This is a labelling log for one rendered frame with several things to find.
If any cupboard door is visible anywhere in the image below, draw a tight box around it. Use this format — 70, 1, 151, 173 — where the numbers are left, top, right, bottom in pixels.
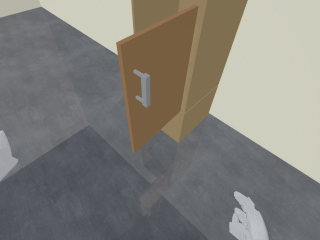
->
116, 4, 199, 153

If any robot left hand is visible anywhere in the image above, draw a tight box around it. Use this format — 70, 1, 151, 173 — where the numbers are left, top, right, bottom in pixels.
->
0, 130, 18, 181

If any robot right hand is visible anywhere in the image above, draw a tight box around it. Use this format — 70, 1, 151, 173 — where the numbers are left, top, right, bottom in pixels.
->
229, 191, 269, 240

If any handle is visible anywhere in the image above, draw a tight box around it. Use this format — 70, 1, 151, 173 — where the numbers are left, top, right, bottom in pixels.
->
133, 69, 151, 108

